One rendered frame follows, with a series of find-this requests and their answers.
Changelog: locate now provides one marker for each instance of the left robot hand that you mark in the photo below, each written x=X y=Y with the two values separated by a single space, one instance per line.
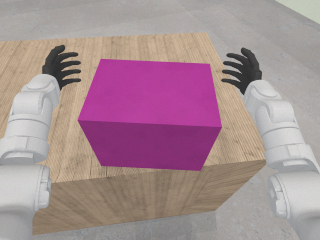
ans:
x=54 y=67

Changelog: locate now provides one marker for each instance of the right robot upper arm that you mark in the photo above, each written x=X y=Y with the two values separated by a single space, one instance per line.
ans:
x=295 y=197

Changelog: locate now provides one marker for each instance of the carton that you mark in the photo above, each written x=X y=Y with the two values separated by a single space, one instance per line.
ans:
x=151 y=114

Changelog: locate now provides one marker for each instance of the pedestal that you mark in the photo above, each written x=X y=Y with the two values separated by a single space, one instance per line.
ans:
x=85 y=194

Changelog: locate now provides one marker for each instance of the robot left forearm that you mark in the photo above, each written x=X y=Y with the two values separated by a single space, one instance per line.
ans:
x=26 y=136

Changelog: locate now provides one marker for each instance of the right robot hand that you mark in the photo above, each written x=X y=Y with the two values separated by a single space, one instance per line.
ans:
x=250 y=69

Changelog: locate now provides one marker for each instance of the left robot upper arm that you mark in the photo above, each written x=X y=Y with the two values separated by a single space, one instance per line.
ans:
x=24 y=189

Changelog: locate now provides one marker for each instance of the robot right forearm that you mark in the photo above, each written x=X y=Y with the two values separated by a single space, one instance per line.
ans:
x=285 y=148

